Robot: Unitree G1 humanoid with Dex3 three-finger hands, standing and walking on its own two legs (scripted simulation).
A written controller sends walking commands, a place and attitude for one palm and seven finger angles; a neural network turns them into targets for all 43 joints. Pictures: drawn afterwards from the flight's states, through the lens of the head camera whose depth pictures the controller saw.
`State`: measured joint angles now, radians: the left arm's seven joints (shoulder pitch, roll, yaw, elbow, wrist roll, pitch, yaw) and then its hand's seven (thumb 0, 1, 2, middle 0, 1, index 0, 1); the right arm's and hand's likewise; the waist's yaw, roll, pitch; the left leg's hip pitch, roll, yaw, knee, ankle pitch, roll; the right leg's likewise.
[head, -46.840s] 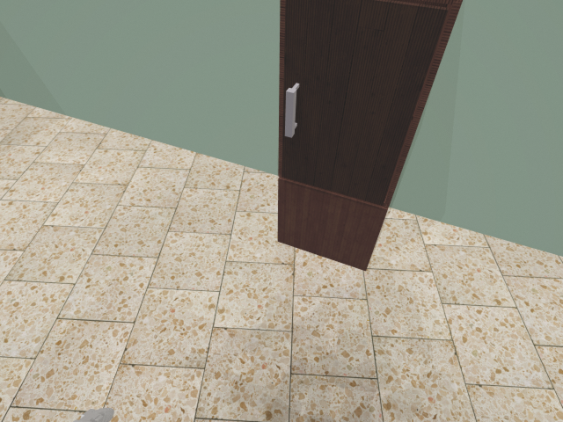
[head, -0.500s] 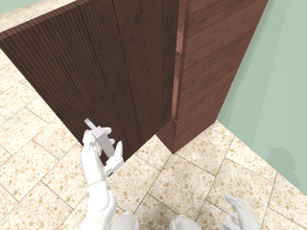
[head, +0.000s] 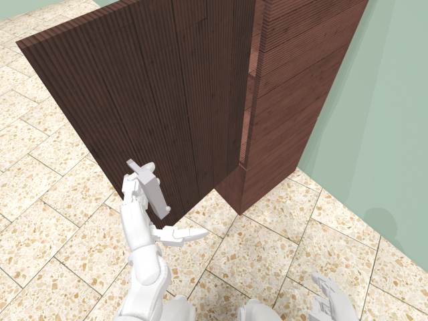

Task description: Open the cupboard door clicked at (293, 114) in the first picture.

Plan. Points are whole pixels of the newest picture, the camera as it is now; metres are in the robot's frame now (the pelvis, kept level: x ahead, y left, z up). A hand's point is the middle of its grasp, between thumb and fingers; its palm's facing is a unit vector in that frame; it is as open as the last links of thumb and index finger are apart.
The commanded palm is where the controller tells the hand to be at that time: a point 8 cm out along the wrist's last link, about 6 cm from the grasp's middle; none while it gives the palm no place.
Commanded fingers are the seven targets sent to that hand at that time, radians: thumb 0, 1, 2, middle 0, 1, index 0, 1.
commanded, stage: open thumb and fingers to let go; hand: left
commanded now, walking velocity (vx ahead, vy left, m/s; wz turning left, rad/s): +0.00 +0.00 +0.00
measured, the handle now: (148, 190) +0.35 +0.14 +0.03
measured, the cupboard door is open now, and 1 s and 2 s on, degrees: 97 98 98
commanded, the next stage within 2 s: slide the hand sideways off the handle in 0.08 s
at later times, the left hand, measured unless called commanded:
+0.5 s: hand (157, 230) +0.27 +0.11 +0.04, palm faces -0.07 -0.99 +0.10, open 16.3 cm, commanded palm +0.25 +0.16 +0.03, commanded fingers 0.00 -0.50 0.30 -0.15 -0.30 -0.15 -0.30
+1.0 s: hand (133, 253) +0.23 +0.14 +0.03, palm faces -0.01 -1.00 +0.01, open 16.2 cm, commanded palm +0.20 +0.20 +0.03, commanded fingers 0.00 -0.50 0.30 -0.15 -0.30 -0.15 -0.30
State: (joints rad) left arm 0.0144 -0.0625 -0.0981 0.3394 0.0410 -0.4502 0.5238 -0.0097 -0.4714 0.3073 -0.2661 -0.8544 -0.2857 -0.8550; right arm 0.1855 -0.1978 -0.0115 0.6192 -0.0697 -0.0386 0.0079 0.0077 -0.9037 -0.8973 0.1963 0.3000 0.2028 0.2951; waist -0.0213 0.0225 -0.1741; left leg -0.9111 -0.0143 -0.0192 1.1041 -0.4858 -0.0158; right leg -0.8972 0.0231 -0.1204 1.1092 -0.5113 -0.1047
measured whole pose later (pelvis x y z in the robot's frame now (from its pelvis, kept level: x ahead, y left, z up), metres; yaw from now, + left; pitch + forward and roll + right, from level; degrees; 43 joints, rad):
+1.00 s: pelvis +0.01 +0.05 -0.01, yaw -2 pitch +18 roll -2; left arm 0.46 0.10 -0.16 -0.12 -0.04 -0.42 0.06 -0.01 -0.50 0.30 -0.16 -0.30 -0.18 -0.32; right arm 0.24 -0.20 0.03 0.42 -0.01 -0.04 0.01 0.01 -0.90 -0.90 0.20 0.30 0.21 0.30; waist 0.01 0.03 -0.18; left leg -0.95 -0.02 0.01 1.22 -0.57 0.05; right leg -0.92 0.02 -0.09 1.17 -0.55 -0.04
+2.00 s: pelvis +0.02 +0.04 +0.02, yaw -1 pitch +11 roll -3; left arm 0.61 0.26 0.14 -0.30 -0.30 -0.29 -0.22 -0.01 -0.46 0.31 -0.15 -0.30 -0.15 -0.30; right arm 0.28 -0.24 0.02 0.44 0.05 -0.12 -0.08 0.01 -0.90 -0.90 0.20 0.30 0.20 0.30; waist 0.01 0.06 -0.17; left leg -0.71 0.00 -0.03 1.04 -0.51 0.03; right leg -0.66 0.05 -0.12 0.96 -0.49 -0.05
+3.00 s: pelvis +0.04 +0.04 +0.09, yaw -2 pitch -4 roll -1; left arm 0.49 0.34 0.31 -0.39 -0.06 -0.06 0.11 0.01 0.88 0.89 -0.21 -0.30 -0.21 -0.30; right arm 0.21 -0.24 0.03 0.64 0.00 -0.10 -0.07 0.01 -0.90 -0.90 0.20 0.30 0.20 0.30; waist 0.07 0.06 0.01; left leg -0.10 -0.02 0.02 0.43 -0.26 0.04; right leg -0.07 0.05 -0.05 0.37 -0.23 -0.04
